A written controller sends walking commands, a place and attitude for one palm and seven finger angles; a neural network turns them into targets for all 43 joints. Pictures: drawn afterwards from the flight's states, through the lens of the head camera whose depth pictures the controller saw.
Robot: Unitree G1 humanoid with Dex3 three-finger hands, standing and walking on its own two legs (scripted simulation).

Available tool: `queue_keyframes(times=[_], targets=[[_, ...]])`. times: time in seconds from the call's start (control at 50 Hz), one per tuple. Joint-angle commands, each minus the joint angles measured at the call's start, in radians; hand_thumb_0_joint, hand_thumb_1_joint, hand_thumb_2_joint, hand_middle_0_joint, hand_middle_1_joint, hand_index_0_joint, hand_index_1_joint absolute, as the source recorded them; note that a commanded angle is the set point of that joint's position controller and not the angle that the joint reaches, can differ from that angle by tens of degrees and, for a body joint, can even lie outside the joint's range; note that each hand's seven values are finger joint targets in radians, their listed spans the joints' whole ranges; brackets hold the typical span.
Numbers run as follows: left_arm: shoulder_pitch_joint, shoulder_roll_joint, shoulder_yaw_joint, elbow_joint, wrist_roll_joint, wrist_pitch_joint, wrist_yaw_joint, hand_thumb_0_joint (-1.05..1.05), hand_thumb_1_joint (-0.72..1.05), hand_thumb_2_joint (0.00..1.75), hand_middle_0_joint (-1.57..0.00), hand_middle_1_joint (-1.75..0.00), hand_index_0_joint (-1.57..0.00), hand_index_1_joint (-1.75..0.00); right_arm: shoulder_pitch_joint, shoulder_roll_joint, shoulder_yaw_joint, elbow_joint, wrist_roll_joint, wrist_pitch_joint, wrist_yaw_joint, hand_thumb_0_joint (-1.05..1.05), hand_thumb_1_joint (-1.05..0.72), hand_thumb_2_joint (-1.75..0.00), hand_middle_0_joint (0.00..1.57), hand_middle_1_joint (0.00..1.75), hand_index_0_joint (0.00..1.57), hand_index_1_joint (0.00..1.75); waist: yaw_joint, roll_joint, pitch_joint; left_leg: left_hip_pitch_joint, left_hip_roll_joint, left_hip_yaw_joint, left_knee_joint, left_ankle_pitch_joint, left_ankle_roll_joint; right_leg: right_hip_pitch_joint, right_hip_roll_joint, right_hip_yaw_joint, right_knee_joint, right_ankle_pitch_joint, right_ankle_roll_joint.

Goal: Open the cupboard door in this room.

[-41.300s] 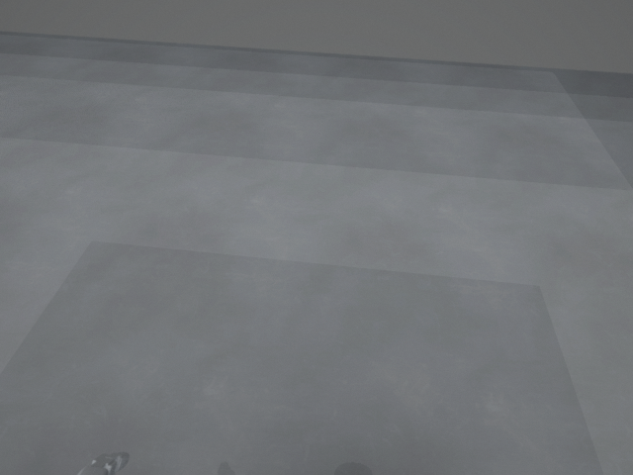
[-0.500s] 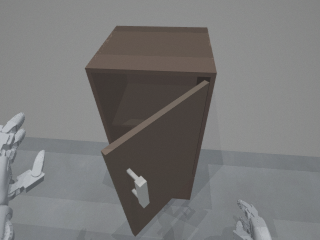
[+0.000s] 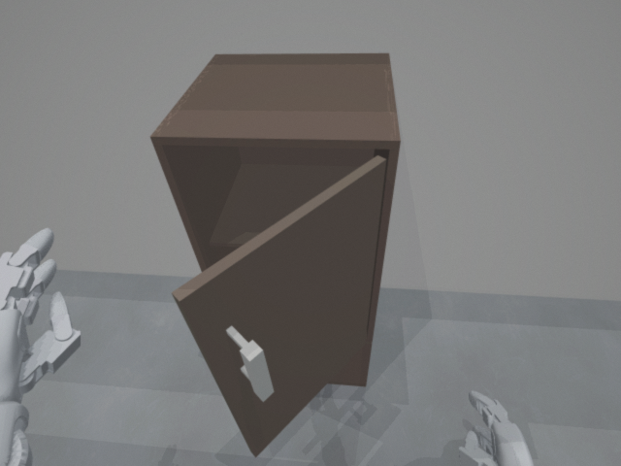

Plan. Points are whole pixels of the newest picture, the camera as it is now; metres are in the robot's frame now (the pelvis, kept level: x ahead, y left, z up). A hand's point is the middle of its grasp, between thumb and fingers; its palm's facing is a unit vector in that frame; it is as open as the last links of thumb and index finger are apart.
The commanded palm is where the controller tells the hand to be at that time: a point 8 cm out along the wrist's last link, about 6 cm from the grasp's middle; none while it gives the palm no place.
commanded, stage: step back with the hand held close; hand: left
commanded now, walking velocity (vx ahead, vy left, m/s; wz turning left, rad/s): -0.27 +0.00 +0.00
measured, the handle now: (249, 363) +0.27 +0.13 -0.03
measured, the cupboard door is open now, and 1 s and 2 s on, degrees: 51 51 51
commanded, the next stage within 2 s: stop stepping back and stand still in 1.00 s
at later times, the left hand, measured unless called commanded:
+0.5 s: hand out of the picture +0.14 +0.30 +0.16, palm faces +0.37 -0.78 -0.50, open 7.4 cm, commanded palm +0.07 +0.34 +0.17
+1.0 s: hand out of the picture +0.03 +0.35 +0.16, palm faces +0.51 -0.74 -0.44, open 7.4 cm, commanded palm -0.05 +0.37 +0.17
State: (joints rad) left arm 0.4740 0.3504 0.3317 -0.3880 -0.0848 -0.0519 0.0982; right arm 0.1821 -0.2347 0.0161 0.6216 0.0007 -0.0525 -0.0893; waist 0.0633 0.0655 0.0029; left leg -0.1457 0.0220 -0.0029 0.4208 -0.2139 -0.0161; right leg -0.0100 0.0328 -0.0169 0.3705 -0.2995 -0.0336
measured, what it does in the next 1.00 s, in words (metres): walks backwards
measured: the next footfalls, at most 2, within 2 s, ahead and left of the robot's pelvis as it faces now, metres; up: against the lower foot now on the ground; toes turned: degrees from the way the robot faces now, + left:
right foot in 1.20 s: -0.32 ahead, -0.07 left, +0.00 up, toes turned -1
left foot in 1.32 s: -0.12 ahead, +0.12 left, +0.00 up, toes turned +0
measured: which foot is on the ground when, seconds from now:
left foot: down 0.00-1.00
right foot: down 0.00-0.90, up 0.92-1.00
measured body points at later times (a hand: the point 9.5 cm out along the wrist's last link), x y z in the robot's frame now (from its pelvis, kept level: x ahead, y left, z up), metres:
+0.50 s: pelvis -0.07 +0.04 +0.00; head -0.06 +0.04 +0.45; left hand +0.11 +0.34 +0.19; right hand +0.11 -0.21 -0.08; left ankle +0.01 +0.13 -0.74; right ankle -0.06 -0.09 -0.74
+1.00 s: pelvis -0.17 +0.06 -0.01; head -0.16 +0.09 +0.44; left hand -0.01 +0.39 +0.19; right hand +0.03 -0.16 -0.08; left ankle -0.04 +0.14 -0.74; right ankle -0.18 -0.08 -0.70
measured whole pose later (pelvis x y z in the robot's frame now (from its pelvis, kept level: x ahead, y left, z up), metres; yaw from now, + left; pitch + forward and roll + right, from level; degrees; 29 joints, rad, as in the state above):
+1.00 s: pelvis -0.17 +0.06 -0.01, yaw +4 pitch -1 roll -5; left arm 0.46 0.44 0.45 -0.49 -0.02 -0.20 0.16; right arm 0.15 -0.19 -0.01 0.60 -0.02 -0.07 -0.08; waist 0.00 0.03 0.05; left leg -0.45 0.01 -0.01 0.51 -0.06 0.08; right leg -0.37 0.10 0.04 0.89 -0.39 0.01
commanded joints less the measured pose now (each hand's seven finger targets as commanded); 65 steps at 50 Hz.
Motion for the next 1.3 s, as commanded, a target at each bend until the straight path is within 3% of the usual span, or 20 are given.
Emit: queue_keyframes(times=[0.0, 0.04, 0.08, 0.3, 0.46, 0.6, 0.66, 0.72, 0.78, 0.84, 0.88, 0.92, 0.98, 1.1, 1.12, 1.14, 1.16, 1.2, 1.24, 1.28], targets=[[-0.156, 0.278, 0.217, -0.19, 0.015, -0.129, 0.023, 0.0, 0.9, 0.9, -0.2, -0.3, -0.2, -0.3, -0.13, -0.096, -0.04, -0.168, 0.0, -0.022, -0.012, 0.0, -0.9, -0.9, 0.2, 0.3, 0.2, 0.3, -0.047, -0.093, -0.004, 0.083, -0.01, 0.007, 0.071, 0.208, 0.063, -0.228, -0.099, 0.044, -0.12, 0.496, 0.061], [-0.039, 0.225, 0.165, -0.161, 0.02, -0.111, 0.011, 0.0, 0.9, 0.9, -0.2, -0.3, -0.2, -0.3, -0.133, -0.101, -0.047, -0.189, 0.001, 0.008, -0.004, 0.0, -0.9, -0.9, 0.2, 0.3, 0.2, 0.3, -0.048, -0.138, -0.049, 0.09, -0.012, 0.028, 0.082, 0.269, 0.066, -0.197, -0.104, 0.027, -0.084, 0.634, 0.091], [-0.001, 0.199, 0.142, -0.206, 0.019, -0.114, 0.008, 0.0, 0.9, 0.9, -0.2, -0.3, -0.2, -0.3, -0.129, -0.108, -0.054, -0.204, 0.003, 0.028, -0.002, 0.0, -0.9, -0.9, 0.2, 0.3, 0.2, 0.3, -0.053, -0.065, -0.109, 0.096, -0.005, 0.029, 0.07, 0.35, 0.065, -0.166, -0.101, 0.012, -0.044, 0.64, 0.093], [0.076, 0.285, 0.232, -0.298, 0.007, -0.128, 0.047, 0.0, 0.9, 0.9, -0.2, -0.3, -0.2, -0.3, -0.127, -0.104, -0.068, -0.245, 0.015, 0.065, -0.017, 0.0, -0.9, -0.9, 0.2, 0.3, 0.2, 0.3, -0.055, -0.033, -0.157, 0.039, 0.034, -0.006, 0.017, 0.341, 0.048, -0.191, -0.067, 0.017, -0.009, 0.389, 0.055], [0.081, 0.246, 0.199, -0.294, 0.024, -0.166, 0.06, 0.0, 0.9, 0.9, -0.2, -0.3, -0.2, -0.3, -0.115, -0.131, -0.069, -0.248, 0.015, 0.028, -0.013, 0.0, -0.9, -0.9, 0.2, 0.3, 0.2, 0.3, -0.067, 0.036, -0.059, -0.202, 0.067, -0.088, -0.122, -0.157, 0.066, -0.17, -0.024, 0.022, 0.012, 0.059, 0.048], [0.063, 0.253, 0.25, -0.312, 0.06, -0.196, 0.061, 0.0, 0.9, 0.9, -0.2, -0.3, -0.2, -0.3, -0.116, -0.135, -0.077, -0.251, 0.003, -0.013, -0.009, 0.0, -0.9, -0.9, 0.2, 0.3, 0.2, 0.3, -0.046, 0.129, -0.071, -0.561, 0.149, -0.21, -0.255, -0.496, 0.125, 0.076, 0.047, 0.014, 0.26, 0.042, 0.044], [0.088, 0.263, 0.253, -0.342, 0.042, -0.205, 0.056, 0.0, 0.9, 0.9, -0.2, -0.3, -0.2, -0.3, -0.105, -0.116, -0.076, -0.239, -0.001, -0.028, 0.002, 0.0, -0.9, -0.9, 0.2, 0.3, 0.2, 0.3, -0.058, 0.022, -0.063, -0.416, 0.068, -0.123, -0.089, -0.351, 0.084, -0.118, -0.014, 0.103, 0.075, -0.034, 0.005], [0.068, 0.252, 0.212, -0.39, 0.021, -0.21, 0.071, 0.0, 0.9, 0.9, -0.2, -0.3, -0.2, -0.3, -0.067, -0.108, -0.085, -0.188, 0.006, -0.034, 0.011, 0.0, -0.9, -0.9, 0.2, 0.3, 0.2, 0.3, -0.078, -0.187, -0.145, -0.017, -0.031, -0.01, 0.3, -0.096, 0.01, -0.493, -0.203, 0.253, -0.114, -0.085, -0.083], [0.035, 0.252, 0.201, -0.367, 0.034, -0.198, 0.092, 0.0, 0.9, 0.9, -0.2, -0.3, -0.2, -0.3, -0.063, -0.098, -0.079, -0.161, -0.003, -0.034, 0.003, 0.0, -0.9, -0.9, 0.2, 0.3, 0.2, 0.3, -0.092, -0.17, -0.126, -0.02, -0.022, -0.008, 0.29, -0.041, 0.012, -0.488, -0.232, 0.229, -0.06, 0.13, -0.079], [-0.04, 0.267, 0.208, -0.374, 0.039, -0.2, 0.09, 0.0, 0.9, 0.9, -0.2, -0.3, -0.2, -0.3, -0.106, -0.126, -0.068, -0.176, -0.005, -0.042, -0.019, 0.0, -0.9, -0.9, 0.2, 0.3, 0.2, 0.3, -0.073, 0.053, -0.037, -0.152, 0.113, -0.165, -0.064, 0.067, 0.058, -0.384, -0.017, 0.077, 0.124, 0.096, 0.04], [-0.048, 0.284, 0.24, -0.355, 0.052, -0.222, 0.085, 0.0, 0.9, 0.9, -0.2, -0.3, -0.2, -0.3, -0.114, -0.123, -0.071, -0.174, -0.008, -0.062, -0.019, 0.0, -0.9, -0.9, 0.2, 0.3, 0.2, 0.3, -0.068, 0.205, -0.09, -0.366, 0.261, -0.324, -0.274, -0.282, 0.127, -0.15, 0.063, 0.044, 0.409, -0.075, 0.05], [-0.057, 0.255, 0.257, -0.328, 0.07, -0.219, 0.083, 0.0, 0.9, 0.9, -0.2, -0.3, -0.2, -0.3, -0.105, -0.114, -0.078, -0.167, -0.032, -0.074, -0.008, 0.0, -0.9, -0.9, 0.2, 0.3, 0.2, 0.3, -0.066, 0.221, -0.082, -0.548, 0.332, -0.426, -0.367, -0.538, 0.191, -0.089, 0.077, 0.08, 0.699, -0.117, 0.048], [-0.025, 0.251, 0.239, -0.365, 0.053, -0.215, 0.078, 0.0, 0.9, 0.9, -0.2, -0.3, -0.2, -0.3, -0.115, -0.107, -0.09, -0.168, -0.02, -0.079, 0.019, 0.0, -0.9, -0.9, 0.2, 0.3, 0.2, 0.3, -0.05, 0.077, -0.133, -0.357, 0.271, -0.275, -0.256, -0.332, 0.167, -0.198, 0.064, 0.054, 0.645, -0.155, 0.032], [0.081, 0.237, 0.198, -0.405, 0.002, -0.201, 0.062, 0.0, 0.9, 0.9, -0.2, -0.3, -0.2, -0.3, -0.076, -0.083, -0.066, -0.143, -0.018, -0.081, 0.051, 0.0, -0.9, -0.9, 0.2, 0.3, 0.2, 0.3, -0.05, 0.216, -0.218, -0.11, 0.159, -0.114, -0.28, -0.225, -0.006, -0.174, 0.081, -0.077, 0.134, -0.272, -0.016], [0.08, 0.248, 0.203, -0.406, 0.001, -0.209, 0.055, 0.0, 0.9, 0.9, -0.2, -0.3, -0.2, -0.3, -0.061, -0.082, -0.066, -0.137, -0.018, -0.08, 0.05, 0.0, -0.9, -0.9, 0.2, 0.3, 0.2, 0.3, -0.048, 0.181, -0.213, -0.061, 0.108, -0.058, -0.209, -0.172, -0.054, -0.173, 0.064, -0.075, -0.052, -0.236, -0.033], [0.078, 0.274, 0.214, -0.396, 0.006, -0.214, 0.054, 0.0, 0.9, 0.9, -0.2, -0.3, -0.2, -0.3, -0.039, -0.078, -0.065, -0.125, -0.01, -0.074, 0.048, 0.0, -0.9, -0.9, 0.2, 0.3, 0.2, 0.3, -0.065, 0.049, -0.209, 0.013, 0.032, 0.044, 0.015, -0.079, -0.066, -0.268, -0.045, 0.029, -0.164, -0.195, -0.074], [0.076, 0.308, 0.241, -0.393, 0.009, -0.217, 0.058, 0.0, 0.9, 0.9, -0.2, -0.3, -0.2, -0.3, -0.051, -0.077, -0.064, -0.115, -0.008, -0.064, 0.042, 0.0, -0.9, -0.9, 0.2, 0.3, 0.2, 0.3, -0.061, -0.138, -0.154, 0.067, -0.003, 0.033, 0.311, -0.025, -0.039, -0.483, -0.205, 0.198, -0.242, -0.13, -0.104], [0.024, 0.365, 0.295, -0.461, -0.003, -0.218, 0.079, 0.0, 0.9, 0.9, -0.2, -0.3, -0.2, -0.3, -0.093, -0.073, -0.046, -0.127, -0.026, -0.061, 0.034, 0.0, -0.9, -0.9, 0.2, 0.3, 0.2, 0.3, -0.054, -0.143, -0.159, -0.124, -0.019, 0.027, 0.539, -0.094, -0.015, -0.382, -0.34, 0.189, -0.174, 0.263, -0.157], [-0.032, 0.306, 0.248, -0.419, 0.012, -0.189, 0.07, 0.0, 0.9, 0.9, -0.2, -0.3, -0.2, -0.3, -0.091, -0.078, -0.052, -0.155, 0.014, -0.081, 0.023, 0.0, -0.9, -0.9, 0.2, 0.3, 0.2, 0.3, -0.067, -0.293, -0.159, -0.243, -0.007, -0.002, 0.402, -0.043, 0.016, -0.148, -0.252, 0.128, 0.007, 0.555, -0.113], [0.009, 0.276, 0.25, -0.314, 0.005, -0.15, 0.067, 0.0, 0.9, 0.9, -0.2, -0.3, -0.2, -0.3, -0.077, -0.089, -0.051, -0.137, 0.02, -0.084, 0.001, 0.0, -0.9, -0.9, 0.2, 0.3, 0.2, 0.3, -0.107, -0.14, -0.12, 0.015, -0.023, 0.029, 0.112, 0.112, 0.046, -0.262, -0.165, 0.011, 0.173, 0.476, -0.016]])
